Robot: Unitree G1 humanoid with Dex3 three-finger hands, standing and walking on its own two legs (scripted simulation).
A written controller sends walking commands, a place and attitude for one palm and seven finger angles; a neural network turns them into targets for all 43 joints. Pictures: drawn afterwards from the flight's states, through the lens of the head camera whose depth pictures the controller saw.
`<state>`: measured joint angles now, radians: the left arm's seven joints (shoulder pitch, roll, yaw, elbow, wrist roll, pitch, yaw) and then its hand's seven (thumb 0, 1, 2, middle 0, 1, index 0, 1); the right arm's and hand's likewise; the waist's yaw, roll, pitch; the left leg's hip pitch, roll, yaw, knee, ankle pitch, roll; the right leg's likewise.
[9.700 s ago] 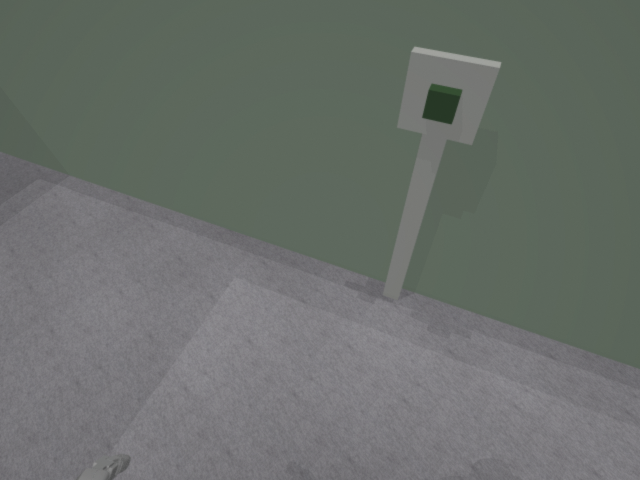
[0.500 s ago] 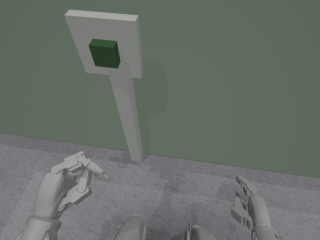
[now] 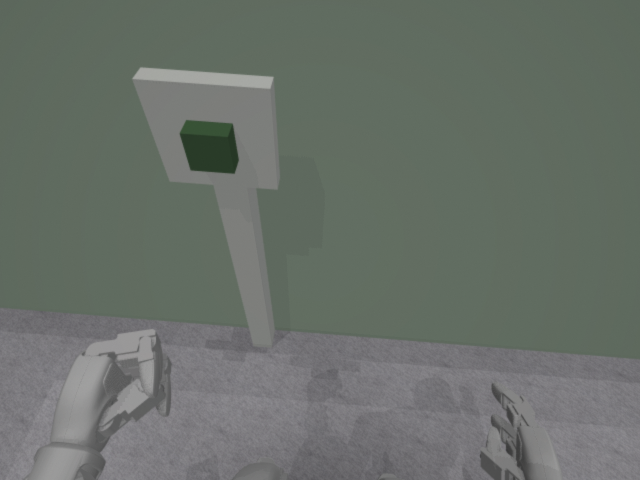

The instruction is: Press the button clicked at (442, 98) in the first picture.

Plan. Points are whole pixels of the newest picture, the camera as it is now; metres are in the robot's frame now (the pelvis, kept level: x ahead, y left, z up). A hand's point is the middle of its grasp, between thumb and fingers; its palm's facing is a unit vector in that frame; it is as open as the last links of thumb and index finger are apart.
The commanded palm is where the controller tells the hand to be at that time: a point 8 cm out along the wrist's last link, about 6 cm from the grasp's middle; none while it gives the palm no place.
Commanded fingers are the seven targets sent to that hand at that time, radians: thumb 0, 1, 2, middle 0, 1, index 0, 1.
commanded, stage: raise the hand and make a fist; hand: left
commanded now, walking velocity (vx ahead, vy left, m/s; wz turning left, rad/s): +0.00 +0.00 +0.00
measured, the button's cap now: (211, 146) +0.54 +0.19 +0.11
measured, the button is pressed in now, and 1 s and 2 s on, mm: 0 0 0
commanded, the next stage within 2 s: aim a knuckle at the button in 0.84 s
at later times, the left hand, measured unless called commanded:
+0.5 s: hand (130, 338) +0.25 +0.21 +0.10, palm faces -0.02 -1.00 -0.08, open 3.1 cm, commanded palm +0.21 +0.26 +0.10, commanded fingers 0.00 0.90 0.90 -1.30 -1.50 -1.30 -1.50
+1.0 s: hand (148, 354) +0.23 +0.19 +0.10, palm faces +0.00 -1.00 -0.06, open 3.1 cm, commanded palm +0.22 +0.24 +0.10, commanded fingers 0.00 0.90 0.90 -1.30 -1.50 -1.30 -1.50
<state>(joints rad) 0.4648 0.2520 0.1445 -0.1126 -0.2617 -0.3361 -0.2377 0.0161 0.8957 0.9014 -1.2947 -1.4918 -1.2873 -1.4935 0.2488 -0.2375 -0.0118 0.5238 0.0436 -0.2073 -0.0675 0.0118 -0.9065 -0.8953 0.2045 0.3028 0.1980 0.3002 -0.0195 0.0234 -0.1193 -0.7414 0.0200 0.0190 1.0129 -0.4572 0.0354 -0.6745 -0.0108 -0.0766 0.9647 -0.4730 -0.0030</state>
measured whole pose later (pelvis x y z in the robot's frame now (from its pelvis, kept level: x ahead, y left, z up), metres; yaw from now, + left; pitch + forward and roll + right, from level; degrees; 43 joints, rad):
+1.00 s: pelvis +0.01 -0.02 +0.02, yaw +1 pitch +7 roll -1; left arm 0.33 0.27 0.23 0.02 -0.32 -0.28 -0.33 0.01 0.90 0.90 -1.30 -1.50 -1.30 -1.50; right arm 0.26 -0.26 0.03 0.55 0.04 -0.20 -0.06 0.01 -0.91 -0.90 0.21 0.30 0.20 0.30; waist 0.00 0.04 -0.09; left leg -0.58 0.02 0.00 0.86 -0.40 0.01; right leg -0.51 0.00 -0.09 0.82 -0.43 -0.02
